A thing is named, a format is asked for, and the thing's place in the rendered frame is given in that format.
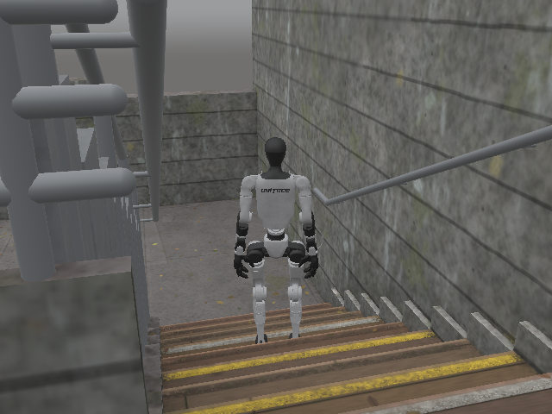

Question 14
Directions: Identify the left robot upper arm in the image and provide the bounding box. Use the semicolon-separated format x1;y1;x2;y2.
239;175;258;223

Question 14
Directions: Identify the left robot foot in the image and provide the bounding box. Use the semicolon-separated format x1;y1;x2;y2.
255;334;267;344

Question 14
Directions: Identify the right robot upper arm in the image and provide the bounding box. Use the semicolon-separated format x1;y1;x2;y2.
293;174;312;224

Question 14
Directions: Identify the robot left shin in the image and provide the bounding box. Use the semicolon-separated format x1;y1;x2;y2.
253;287;266;343

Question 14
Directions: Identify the robot right forearm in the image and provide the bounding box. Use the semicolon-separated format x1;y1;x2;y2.
303;212;318;256

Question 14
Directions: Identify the robot left hand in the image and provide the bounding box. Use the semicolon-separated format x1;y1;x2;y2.
234;254;254;279

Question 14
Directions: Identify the robot right hand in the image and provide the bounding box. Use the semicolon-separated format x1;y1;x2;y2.
298;254;319;279

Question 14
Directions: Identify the robot left forearm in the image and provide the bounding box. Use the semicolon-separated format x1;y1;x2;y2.
234;211;248;255

